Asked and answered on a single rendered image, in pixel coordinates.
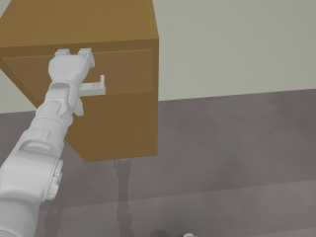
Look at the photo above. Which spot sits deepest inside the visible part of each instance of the handle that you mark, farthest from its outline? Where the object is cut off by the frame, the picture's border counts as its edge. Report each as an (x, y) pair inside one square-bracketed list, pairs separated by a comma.
[(93, 89)]

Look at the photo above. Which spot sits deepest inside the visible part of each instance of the cabinet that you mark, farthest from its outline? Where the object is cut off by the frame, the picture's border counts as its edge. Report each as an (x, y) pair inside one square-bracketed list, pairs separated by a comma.
[(115, 125)]

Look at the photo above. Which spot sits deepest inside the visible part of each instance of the robot left hand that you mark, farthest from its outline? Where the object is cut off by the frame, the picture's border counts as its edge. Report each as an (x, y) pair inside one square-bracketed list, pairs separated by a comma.
[(73, 68)]

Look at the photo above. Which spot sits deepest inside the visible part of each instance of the drawer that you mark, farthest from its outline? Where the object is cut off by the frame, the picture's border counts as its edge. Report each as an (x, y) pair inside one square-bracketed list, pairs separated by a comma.
[(124, 70)]

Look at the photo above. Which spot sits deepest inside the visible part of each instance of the left robot upper arm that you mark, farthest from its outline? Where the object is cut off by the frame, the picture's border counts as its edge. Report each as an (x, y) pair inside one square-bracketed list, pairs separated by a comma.
[(30, 178)]

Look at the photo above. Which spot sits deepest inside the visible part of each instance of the robot left forearm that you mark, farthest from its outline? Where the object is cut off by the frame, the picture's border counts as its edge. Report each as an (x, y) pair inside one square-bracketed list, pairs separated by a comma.
[(49, 127)]

